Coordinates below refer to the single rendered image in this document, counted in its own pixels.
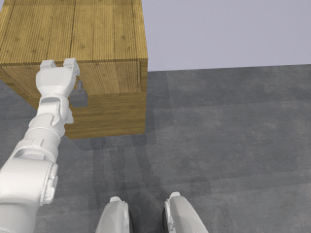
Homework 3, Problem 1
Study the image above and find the robot left forearm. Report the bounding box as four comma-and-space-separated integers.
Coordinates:
0, 93, 69, 181

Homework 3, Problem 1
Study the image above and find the left robot thigh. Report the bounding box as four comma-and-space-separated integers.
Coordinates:
95, 200, 129, 233

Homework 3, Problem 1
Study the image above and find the handle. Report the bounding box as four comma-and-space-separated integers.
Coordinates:
69, 81, 88, 108

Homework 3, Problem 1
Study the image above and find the right robot thigh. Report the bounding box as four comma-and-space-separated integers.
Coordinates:
164, 196, 209, 233

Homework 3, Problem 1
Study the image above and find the robot thigh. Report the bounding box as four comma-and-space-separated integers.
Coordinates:
164, 196, 209, 233
95, 200, 129, 233

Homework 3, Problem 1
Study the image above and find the cabinet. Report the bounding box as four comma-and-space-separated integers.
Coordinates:
0, 0, 149, 140

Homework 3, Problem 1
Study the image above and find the drawer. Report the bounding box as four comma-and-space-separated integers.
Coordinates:
0, 61, 140, 98

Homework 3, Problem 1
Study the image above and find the left robot upper arm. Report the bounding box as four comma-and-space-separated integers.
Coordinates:
0, 157, 58, 233

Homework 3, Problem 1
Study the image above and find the left robot hand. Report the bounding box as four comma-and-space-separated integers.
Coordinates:
36, 57, 81, 124

